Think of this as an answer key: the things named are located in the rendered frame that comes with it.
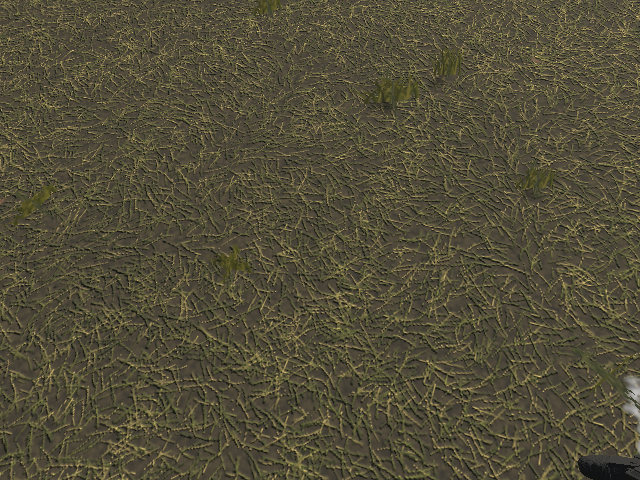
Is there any right robot hand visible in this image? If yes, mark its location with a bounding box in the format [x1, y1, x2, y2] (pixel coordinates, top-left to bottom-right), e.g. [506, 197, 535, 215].
[578, 455, 640, 480]

